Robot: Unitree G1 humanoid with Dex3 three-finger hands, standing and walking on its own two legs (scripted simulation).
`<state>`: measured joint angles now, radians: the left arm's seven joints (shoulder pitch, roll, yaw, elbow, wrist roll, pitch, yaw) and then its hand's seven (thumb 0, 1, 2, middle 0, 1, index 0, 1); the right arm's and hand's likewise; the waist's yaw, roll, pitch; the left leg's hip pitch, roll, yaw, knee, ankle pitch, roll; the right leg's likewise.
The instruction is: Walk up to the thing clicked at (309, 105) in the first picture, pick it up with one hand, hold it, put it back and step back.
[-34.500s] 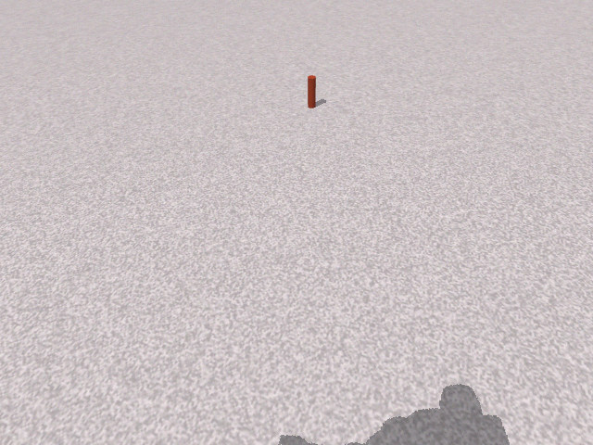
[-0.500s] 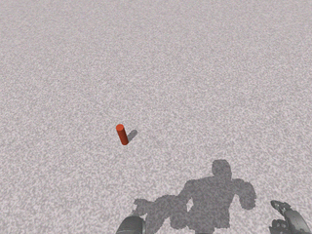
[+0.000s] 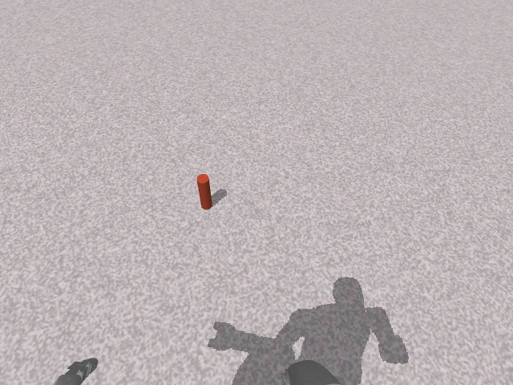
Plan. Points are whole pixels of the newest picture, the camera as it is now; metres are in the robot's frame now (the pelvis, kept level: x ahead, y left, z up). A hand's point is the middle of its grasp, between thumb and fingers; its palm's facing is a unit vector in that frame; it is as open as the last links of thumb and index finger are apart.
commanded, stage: step back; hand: left
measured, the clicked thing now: (204, 192) +0.92 +0.21 -0.67
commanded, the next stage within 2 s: stand in 1.32 s
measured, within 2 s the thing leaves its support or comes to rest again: neither
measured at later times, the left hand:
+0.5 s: hand out of the picture -0.05 +0.26 -0.14, palm faces +0.02 -0.91 -0.42, open 7.4 cm
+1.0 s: hand out of the picture -0.03 +0.23 -0.14, palm faces +0.05 -0.92 -0.38, open 7.4 cm
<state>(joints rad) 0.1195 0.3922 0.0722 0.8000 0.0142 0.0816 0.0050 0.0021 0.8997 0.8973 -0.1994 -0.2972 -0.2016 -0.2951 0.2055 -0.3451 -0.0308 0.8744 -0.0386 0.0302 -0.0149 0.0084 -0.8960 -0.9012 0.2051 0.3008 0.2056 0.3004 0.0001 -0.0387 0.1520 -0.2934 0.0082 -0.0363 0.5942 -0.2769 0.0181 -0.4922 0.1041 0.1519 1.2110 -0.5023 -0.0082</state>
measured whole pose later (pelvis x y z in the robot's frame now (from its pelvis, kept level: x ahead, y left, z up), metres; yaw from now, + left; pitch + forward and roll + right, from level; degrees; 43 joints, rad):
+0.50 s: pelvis -0.11 -0.02 -0.01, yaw +0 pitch -2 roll +2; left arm 0.21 0.39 0.07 0.91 0.05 0.00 -0.02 0.00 0.90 0.90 -0.20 -0.30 -0.21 -0.30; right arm 0.24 -0.38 -0.06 0.98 -0.03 0.02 0.00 0.01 -0.90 -0.90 0.20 0.30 0.20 0.30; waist 0.04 0.00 0.09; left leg -0.23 -0.04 -0.02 0.59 -0.34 0.00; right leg -0.29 -0.06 0.00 0.68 -0.36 0.01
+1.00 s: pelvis -0.08 -0.04 +0.00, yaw +2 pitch -3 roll +0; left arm 0.21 0.34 0.05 0.98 0.04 -0.05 -0.01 0.00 0.90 0.90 -0.20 -0.30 -0.21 -0.30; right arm 0.22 -0.41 -0.06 0.99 -0.02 0.01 0.01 0.01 -0.90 -0.90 0.20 0.30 0.20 0.30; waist 0.04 0.04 0.07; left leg -0.35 0.01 -0.06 0.76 -0.43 0.00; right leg -0.22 -0.03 -0.05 0.57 -0.30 -0.01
